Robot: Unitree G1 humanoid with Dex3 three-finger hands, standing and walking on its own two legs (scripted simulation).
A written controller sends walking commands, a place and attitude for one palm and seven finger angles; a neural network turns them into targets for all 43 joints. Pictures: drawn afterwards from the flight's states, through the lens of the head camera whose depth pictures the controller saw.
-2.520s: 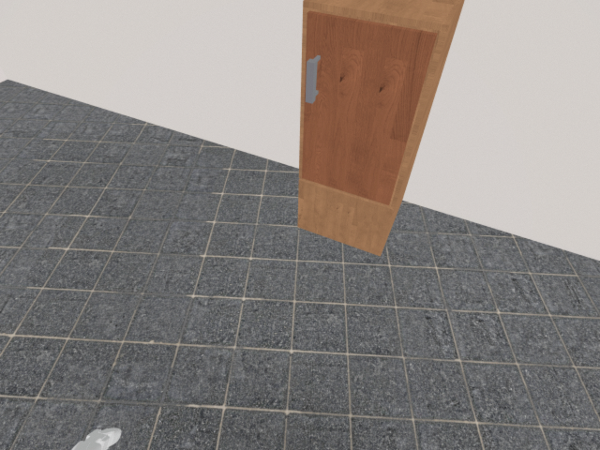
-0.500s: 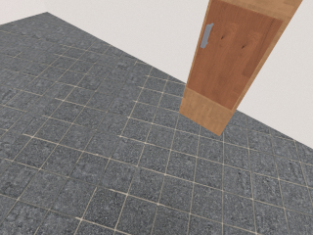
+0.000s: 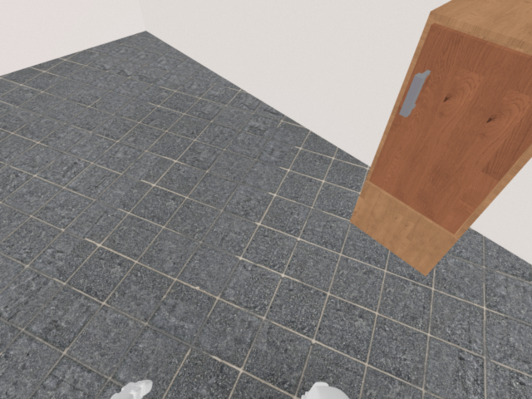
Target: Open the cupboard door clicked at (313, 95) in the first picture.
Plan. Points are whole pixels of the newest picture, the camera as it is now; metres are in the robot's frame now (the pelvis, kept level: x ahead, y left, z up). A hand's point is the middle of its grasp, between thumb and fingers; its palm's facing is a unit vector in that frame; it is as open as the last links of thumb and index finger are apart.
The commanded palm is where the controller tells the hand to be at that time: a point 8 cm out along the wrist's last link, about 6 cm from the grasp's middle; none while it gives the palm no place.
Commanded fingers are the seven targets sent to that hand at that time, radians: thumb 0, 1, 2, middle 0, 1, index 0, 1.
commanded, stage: walk to a spot facing it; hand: left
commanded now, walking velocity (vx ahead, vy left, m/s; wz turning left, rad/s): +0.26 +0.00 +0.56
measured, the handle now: (415, 93) +0.90 -0.45 -0.03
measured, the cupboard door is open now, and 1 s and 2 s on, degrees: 0 0 0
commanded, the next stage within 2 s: turn to face it in 0.34 s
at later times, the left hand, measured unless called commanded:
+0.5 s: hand out of the picture +0.08 +0.15 -0.19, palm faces +0.35 -0.91 -0.20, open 7.4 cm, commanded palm none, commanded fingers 0.00 0.90 0.90 -0.20 -0.30 -0.20 -0.30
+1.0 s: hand (140, 377) +0.20 +0.22 -0.17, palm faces +0.15 -0.96 -0.24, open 7.4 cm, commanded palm none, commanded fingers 0.00 0.90 0.90 -0.20 -0.30 -0.20 -0.30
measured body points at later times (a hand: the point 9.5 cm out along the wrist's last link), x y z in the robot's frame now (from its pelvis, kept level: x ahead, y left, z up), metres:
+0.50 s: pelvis +0.16 -0.02 -0.01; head +0.20 +0.02 +0.44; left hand +0.06 +0.20 -0.17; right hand +0.37 -0.22 -0.13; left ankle +0.22 +0.10 -0.71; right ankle +0.13 -0.14 -0.74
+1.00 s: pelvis +0.18 +0.01 +0.00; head +0.19 +0.02 +0.45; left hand +0.19 +0.27 -0.15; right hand +0.29 -0.23 -0.14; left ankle +0.22 +0.09 -0.74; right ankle +0.18 -0.13 -0.69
